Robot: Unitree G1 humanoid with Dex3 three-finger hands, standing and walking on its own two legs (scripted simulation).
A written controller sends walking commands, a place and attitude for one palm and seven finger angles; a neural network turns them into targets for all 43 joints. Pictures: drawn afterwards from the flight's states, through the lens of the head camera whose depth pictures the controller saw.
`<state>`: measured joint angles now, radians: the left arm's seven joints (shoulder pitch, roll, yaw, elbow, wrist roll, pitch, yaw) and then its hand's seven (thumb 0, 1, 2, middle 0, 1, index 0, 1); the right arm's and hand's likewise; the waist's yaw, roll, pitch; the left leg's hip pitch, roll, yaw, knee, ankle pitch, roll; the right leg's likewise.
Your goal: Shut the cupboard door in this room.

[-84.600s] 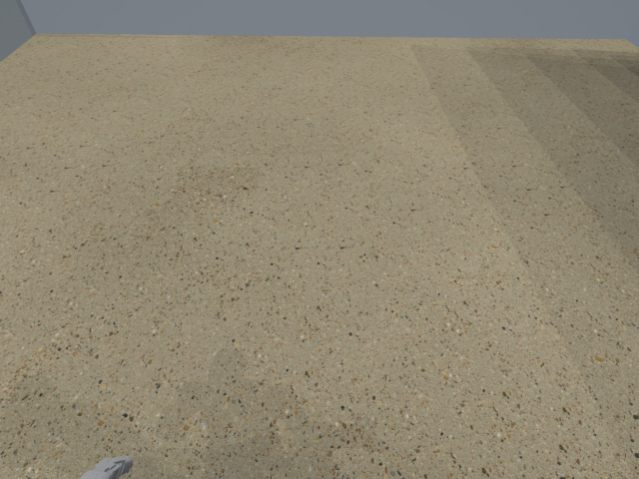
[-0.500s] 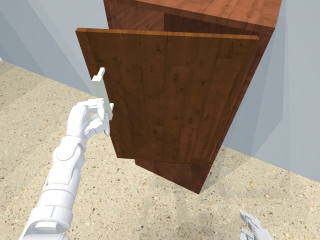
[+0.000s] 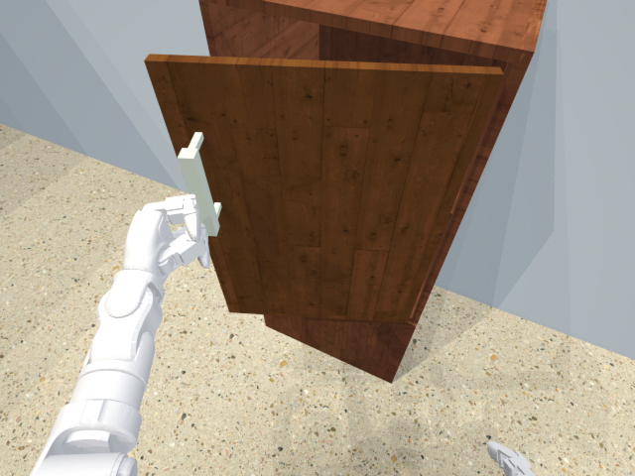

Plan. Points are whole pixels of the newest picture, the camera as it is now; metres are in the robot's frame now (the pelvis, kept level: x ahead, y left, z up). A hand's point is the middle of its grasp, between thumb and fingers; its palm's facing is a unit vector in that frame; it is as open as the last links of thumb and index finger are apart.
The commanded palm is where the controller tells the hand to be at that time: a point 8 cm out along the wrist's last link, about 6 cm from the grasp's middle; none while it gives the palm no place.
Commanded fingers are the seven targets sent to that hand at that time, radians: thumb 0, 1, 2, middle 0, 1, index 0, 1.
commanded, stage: push the door shut along its arc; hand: left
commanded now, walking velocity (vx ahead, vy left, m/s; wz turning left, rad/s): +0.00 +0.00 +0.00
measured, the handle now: (204, 186) +0.48 +0.18 +0.10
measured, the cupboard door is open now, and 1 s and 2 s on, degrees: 22 8 0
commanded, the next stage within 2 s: pull the fist back off the door in 1.94 s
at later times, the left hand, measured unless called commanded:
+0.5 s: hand (211, 211) +0.42 +0.16 +0.10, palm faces -0.12 -0.99 -0.02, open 3.0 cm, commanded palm +0.42 +0.20 +0.10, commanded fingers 0.00 0.90 0.90 -1.30 -1.50 -1.30 -1.50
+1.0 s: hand (240, 180) +0.49 +0.13 +0.10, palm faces -0.24 -0.97 +0.00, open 3.1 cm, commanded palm +0.49 +0.18 +0.10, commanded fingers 0.00 0.90 0.90 -1.30 -1.50 -1.30 -1.50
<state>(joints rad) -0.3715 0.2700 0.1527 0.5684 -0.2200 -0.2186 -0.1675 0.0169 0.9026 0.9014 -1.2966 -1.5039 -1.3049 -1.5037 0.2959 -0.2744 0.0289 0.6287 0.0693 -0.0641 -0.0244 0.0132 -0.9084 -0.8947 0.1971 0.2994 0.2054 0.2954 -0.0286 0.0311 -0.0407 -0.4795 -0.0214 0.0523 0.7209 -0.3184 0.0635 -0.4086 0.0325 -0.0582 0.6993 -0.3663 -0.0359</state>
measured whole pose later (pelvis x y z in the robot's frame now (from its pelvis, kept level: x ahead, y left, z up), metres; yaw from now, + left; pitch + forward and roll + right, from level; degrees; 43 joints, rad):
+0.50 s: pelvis -0.01 +0.00 -0.01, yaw +1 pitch +8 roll -2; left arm -0.73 0.36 0.16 0.99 -0.22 -0.28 -0.28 -0.01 0.91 0.93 -1.30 -1.50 -1.31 -1.50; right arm 0.33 -0.29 0.04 0.67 0.07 -0.06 -0.03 0.01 -0.91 -0.89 0.20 0.30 0.21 0.30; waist -0.07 0.03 -0.05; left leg -0.60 -0.03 0.04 0.78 -0.32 0.07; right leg -0.52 0.02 -0.08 0.76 -0.37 -0.03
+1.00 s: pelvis +0.00 +0.01 -0.02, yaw +0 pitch +14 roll -3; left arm -1.00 0.44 0.20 1.23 -0.17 -0.30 -0.36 0.02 0.90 0.90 -1.30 -1.50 -1.31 -1.50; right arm 0.39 -0.30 0.03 0.70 0.04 -0.06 -0.02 0.01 -0.91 -0.89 0.20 0.30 0.21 0.30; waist -0.16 0.03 -0.07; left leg -0.76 -0.02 0.04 0.86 -0.35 0.08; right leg -0.68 0.03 -0.08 0.82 -0.39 -0.03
